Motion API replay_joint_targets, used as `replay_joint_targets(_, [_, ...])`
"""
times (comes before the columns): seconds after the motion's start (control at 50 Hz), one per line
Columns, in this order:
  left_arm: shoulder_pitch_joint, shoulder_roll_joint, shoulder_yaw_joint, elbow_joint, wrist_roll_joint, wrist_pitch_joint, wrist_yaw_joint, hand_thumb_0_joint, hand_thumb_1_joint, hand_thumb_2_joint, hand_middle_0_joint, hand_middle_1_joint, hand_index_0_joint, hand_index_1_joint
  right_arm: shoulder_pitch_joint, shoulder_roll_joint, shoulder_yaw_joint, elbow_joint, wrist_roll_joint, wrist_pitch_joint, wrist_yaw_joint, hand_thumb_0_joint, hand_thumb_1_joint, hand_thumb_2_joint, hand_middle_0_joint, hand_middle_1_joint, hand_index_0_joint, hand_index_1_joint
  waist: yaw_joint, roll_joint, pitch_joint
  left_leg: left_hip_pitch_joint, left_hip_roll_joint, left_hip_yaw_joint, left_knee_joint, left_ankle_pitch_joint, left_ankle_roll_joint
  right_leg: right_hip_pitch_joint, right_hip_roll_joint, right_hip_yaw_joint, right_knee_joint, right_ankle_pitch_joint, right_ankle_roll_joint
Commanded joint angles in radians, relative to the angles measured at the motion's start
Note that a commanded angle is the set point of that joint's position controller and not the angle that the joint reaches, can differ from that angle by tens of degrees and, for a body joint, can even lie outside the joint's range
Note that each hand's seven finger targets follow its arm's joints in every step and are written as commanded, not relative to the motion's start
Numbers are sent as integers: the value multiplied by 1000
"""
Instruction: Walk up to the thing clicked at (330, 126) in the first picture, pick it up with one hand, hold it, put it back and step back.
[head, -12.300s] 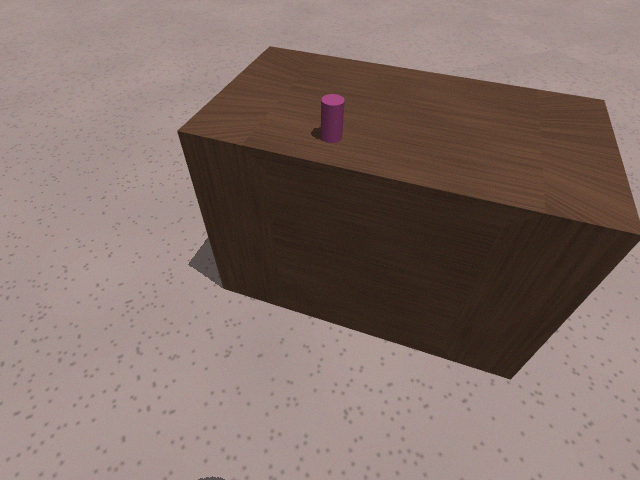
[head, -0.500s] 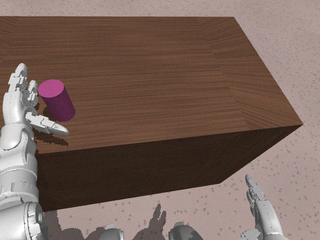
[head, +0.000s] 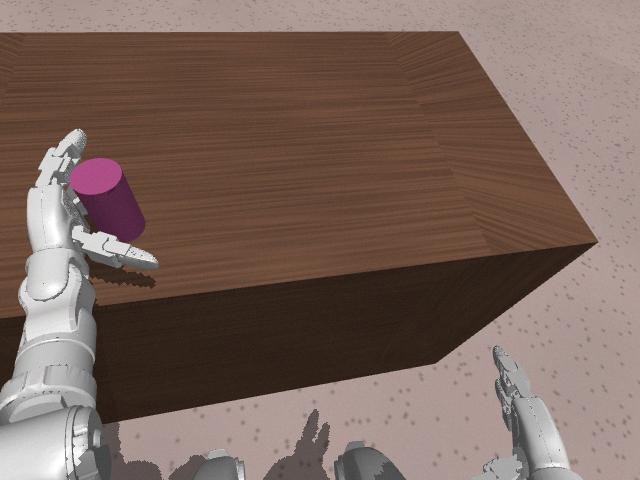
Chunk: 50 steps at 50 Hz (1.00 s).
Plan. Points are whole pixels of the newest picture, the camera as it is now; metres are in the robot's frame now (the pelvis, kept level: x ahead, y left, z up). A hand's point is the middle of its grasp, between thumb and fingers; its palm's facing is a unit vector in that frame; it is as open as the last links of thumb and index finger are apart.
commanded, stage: close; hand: left
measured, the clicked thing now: (111, 203) +0.47 +0.21 +0.05
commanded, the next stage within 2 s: settle in 0.50 s
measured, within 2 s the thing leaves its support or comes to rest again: leaves its support in 0.80 s
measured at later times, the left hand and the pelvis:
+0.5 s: hand (115, 198) +0.47 +0.20 +0.06, palm faces +0.15 -0.99 +0.02, open 8.1 cm; pelvis +0.00 +0.00 +0.00, yaw +0 degrees
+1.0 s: hand (99, 185) +0.46 +0.21 +0.09, palm faces +0.15 -0.99 -0.01, open 7.3 cm; pelvis +0.00 +0.00 +0.01, yaw +0 degrees
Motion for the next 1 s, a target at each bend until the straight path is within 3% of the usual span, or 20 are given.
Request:
replay_joint_targets(0.0, [-460, 250, 29, -201, 4, -79, 9, 0, -493, 200, -559, -381, -566, -375, 52, -160, -101, -128, -2, -42, -13, 0, 514, -47, 49, 49, 49, 49, -26, 129, -379, 355, -29, -19, -115, 295, 19, 61, 29, -21, -118, 312, -41])
replay_joint_targets(0.08, [-465, 224, 12, -125, 6, -70, -10, 0, -433, 259, -644, -448, -650, -444, 54, -137, -82, -126, -3, -40, -6, 0, 514, -47, 49, 49, 48, 49, -29, 129, -398, 374, -27, -27, -104, 356, 16, 56, 30, -30, -108, 342, -43])
replay_joint_targets(0.1, [-476, 282, 39, -149, 8, -74, -10, 0, -406, 283, -656, -464, -660, -461, 27, -150, -83, -141, -2, -41, -6, 0, 514, -48, 49, 49, 48, 49, -8, 143, -424, 366, -30, -24, -101, 358, 16, 74, 29, -27, -109, 346, -43])
replay_joint_targets(0.14, [-515, 283, 28, -178, 8, -70, -15, 0, -343, 359, -746, -550, -748, -549, 19, -155, -83, -169, -5, -40, -3, 0, 510, -49, 49, 49, 48, 49, -7, 176, -494, 406, -29, -27, -101, 379, 12, 101, 29, -28, -107, 354, -47])
replay_joint_targets(0.24, [-508, 278, 37, -142, 0, -50, -9, 0, -227, 526, -928, -740, -932, -740, -33, -169, -97, -163, -2, -33, -9, 0, 506, -50, 49, 49, 48, 49, -6, 131, -451, 359, -29, -23, -116, 319, 17, 106, 32, -26, -125, 332, -43])
replay_joint_targets(0.32, [-416, 221, 21, -42, 5, -40, -4, 0, -97, 635, -1050, -864, -1056, -862, -5, -164, -96, -139, 1, -26, -9, 0, 513, -48, 49, 49, 48, 49, -13, 75, -372, 312, -28, -23, -123, 300, 21, 84, 36, -32, -124, 317, -43])
replay_joint_targets(0.4, [-449, 230, 24, -146, 4, -63, -4, 0, 18, 758, -1166, -991, -1174, -987, 17, -150, -81, -173, 0, -27, -3, 0, 515, -48, 49, 49, 48, 49, -8, 96, -469, 351, -31, -23, -107, 359, 22, 118, 34, -28, -113, 369, -41])
replay_joint_targets(0.46, [-419, 254, 42, -185, -2, -66, 9, 0, 145, 852, -1265, -1096, -1273, -1091, 13, -182, -114, -157, 5, -24, -7, 0, 511, -48, 49, 49, 48, 49, 12, 109, -441, 359, -29, -25, -119, 352, 15, 108, 36, -32, -113, 344, -44])
replay_joint_targets(0.54, [-385, 208, 20, -202, -3, -71, 8, 0, 284, 1100, -1361, -1261, -1356, -1272, 3, -137, -75, -175, 8, -24, -6, 0, 512, -54, 48, 49, 48, 49, 7, 110, -438, 368, -25, -26, -116, 364, 12, 106, 34, -33, -109, 343, -44])
replay_joint_targets(0.58, [-387, 298, 75, -202, 1, -72, 9, 0, 337, 1192, -1393, -1331, -1389, -1343, 24, -162, -92, -137, 6, -18, -9, 0, 518, -53, 48, 49, 48, 49, 12, 118, -430, 345, -28, -21, -111, 372, 15, 125, 31, -27, -109, 366, -42])
replay_joint_targets(0.62, [-405, 241, 28, -216, 7, -74, -3, 0, 497, 1277, -1322, -1321, -1307, -1348, 11, -109, -41, -142, 1, -16, 0, 0, 521, -59, 49, 50, 49, 50, 16, 153, -431, 355, -30, -20, -106, 392, 13, 116, 28, -25, -102, 375, -45])
replay_joint_targets(0.64, [-410, 251, 35, -219, 5, -70, -2, 0, 570, 1301, -1333, -1333, -1316, -1360, 8, -136, -71, -162, 4, -15, -4, 0, 525, -58, 49, 50, 49, 50, 9, 136, -451, 373, -29, -18, -105, 392, 16, 122, 27, -23, -105, 378, -43])
replay_joint_targets(0.66, [-408, 249, 39, -221, 1, -67, -2, 0, 578, 1313, -1340, -1344, -1326, -1370, 0, -166, -105, -158, 2, -13, -9, 0, 524, -58, 49, 50, 49, 50, 6, 138, -462, 392, -25, -24, -108, 410, 13, 115, 29, -27, -104, 381, -45])
replay_joint_targets(0.7, [-459, 245, 13, -288, -1, -65, -7, 0, 591, 1325, -1354, -1358, -1339, -1384, 5, -128, -60, -159, 3, -9, -5, 0, 530, -57, 49, 50, 49, 50, 15, 173, -484, 414, -28, -20, -113, 405, 11, 126, 28, -25, -110, 378, -45])
replay_joint_targets(0.74, [-459, 256, 23, -282, -10, -54, -5, 0, 574, 1332, -1371, -1384, -1360, -1406, 13, -155, -97, -142, 6, -9, -14, 0, 528, -56, 49, 50, 49, 50, 7, 150, -478, 417, -27, -21, -121, 393, 12, 133, 30, -27, -119, 376, -43])
replay_joint_targets(0.8, [-466, 252, 10, -291, -13, -38, 1, 0, 457, 1301, -1375, -1394, -1367, -1414, 9, -124, -60, -135, 12, -6, -18, 0, 529, -55, 49, 50, 49, 50, 11, 116, -446, 386, -36, -9, -137, 318, 23, 166, 26, -16, -148, 359, -34])
replay_joint_targets(0.86, [-466, 272, 16, -291, -12, -21, 3, 0, 430, 1293, -1364, -1388, -1358, -1407, -4, -150, -88, -133, 15, -5, -28, 0, 531, -54, 49, 50, 49, 50, 12, 125, -444, 426, -34, -7, -151, 326, 18, 162, 27, -21, -159, 352, -36])
replay_joint_targets(0.92, [-451, 245, 4, -256, -16, 0, -3, 0, 420, 1306, -1362, -1393, -1357, -1413, -3, -120, -57, -103, 18, 0, -24, 0, 534, -54, 49, 50, 49, 50, 19, 114, -419, 417, -34, -8, -155, 362, 19, 173, 28, -24, -163, 381, -35])
replay_joint_targets(0.96, [-445, 270, 23, -249, -15, 11, -5, 0, 440, 1312, -1359, -1395, -1356, -1414, 2, -170, -112, -75, 17, 0, -29, 0, 537, -53, 49, 50, 49, 50, 12, 116, -403, 423, -32, -7, -166, 362, 18, 163, 28, -23, -168, 375, -39])
replay_joint_targets(0.98, [-454, 237, -4, -245, -11, 19, -11, 0, 463, 1310, -1357, -1387, -1353, -1406, 10, -141, -82, -70, 16, 1, -24, 0, 540, -53, 49, 50, 49, 50, 12, 138, -399, 444, -30, -11, -172, 374, 14, 149, 28, -27, -164, 367, -42])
